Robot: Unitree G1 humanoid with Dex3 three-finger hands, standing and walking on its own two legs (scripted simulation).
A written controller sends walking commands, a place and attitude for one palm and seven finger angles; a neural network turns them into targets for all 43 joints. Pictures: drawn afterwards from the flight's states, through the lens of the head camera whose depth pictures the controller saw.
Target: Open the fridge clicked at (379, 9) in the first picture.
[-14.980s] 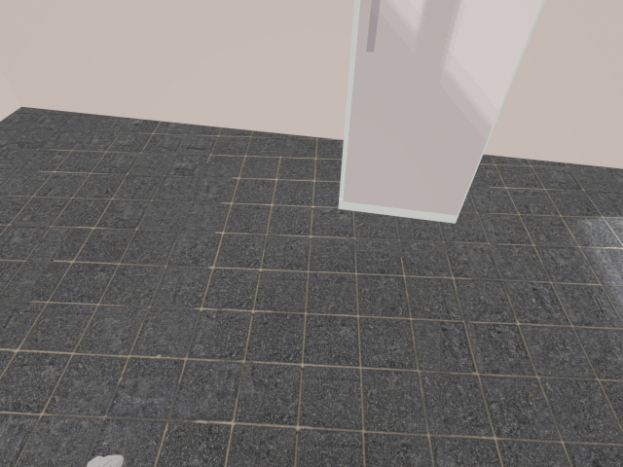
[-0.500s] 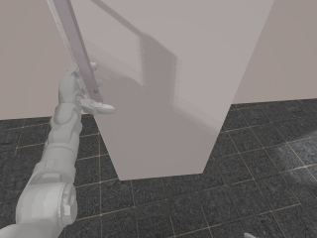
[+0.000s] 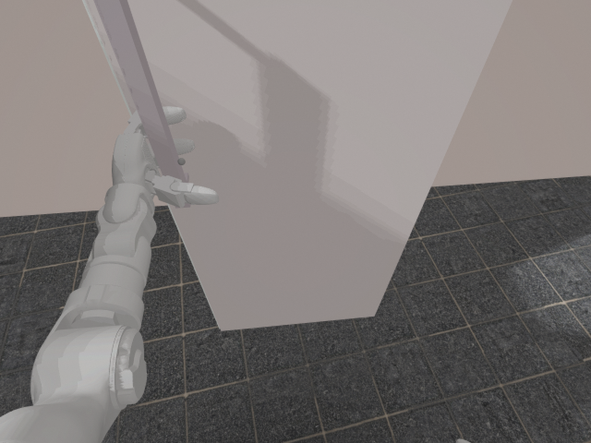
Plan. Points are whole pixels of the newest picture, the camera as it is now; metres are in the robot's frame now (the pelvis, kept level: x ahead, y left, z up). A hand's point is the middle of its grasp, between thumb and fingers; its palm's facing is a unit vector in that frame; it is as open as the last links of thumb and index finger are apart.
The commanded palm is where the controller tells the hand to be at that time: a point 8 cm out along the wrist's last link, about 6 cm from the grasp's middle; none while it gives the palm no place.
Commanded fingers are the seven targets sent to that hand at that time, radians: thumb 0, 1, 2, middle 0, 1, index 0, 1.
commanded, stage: slide the fingers in behind the handle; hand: left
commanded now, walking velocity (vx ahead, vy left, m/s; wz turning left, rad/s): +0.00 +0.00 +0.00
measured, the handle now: (154, 102) +0.50 +0.19 +0.20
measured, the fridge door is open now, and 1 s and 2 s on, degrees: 0 0 0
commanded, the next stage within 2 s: grip the handle and tug to test in 0.12 s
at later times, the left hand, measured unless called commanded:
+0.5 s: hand (180, 162) +0.45 +0.16 +0.14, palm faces +0.10 -0.99 +0.01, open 12.1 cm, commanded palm +0.42 +0.21 +0.14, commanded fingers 0.00 0.20 0.60 -0.38 -1.30 -0.38 -1.30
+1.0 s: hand (179, 162) +0.45 +0.16 +0.14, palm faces +0.12 -0.99 +0.00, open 5.6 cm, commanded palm +0.42 +0.21 +0.14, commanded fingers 0.00 0.90 0.90 -0.45 -1.40 -0.45 -1.40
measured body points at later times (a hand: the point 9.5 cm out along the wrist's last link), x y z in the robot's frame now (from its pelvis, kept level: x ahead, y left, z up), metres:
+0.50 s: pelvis +0.01 +0.00 +0.00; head +0.04 +0.00 +0.45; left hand +0.44 +0.21 +0.14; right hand +0.10 -0.25 -0.12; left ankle -0.01 +0.12 -0.73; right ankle +0.01 -0.12 -0.73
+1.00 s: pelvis +0.01 +0.00 +0.00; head +0.04 +0.00 +0.45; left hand +0.44 +0.22 +0.14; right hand +0.09 -0.25 -0.12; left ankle -0.01 +0.12 -0.73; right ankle +0.01 -0.12 -0.73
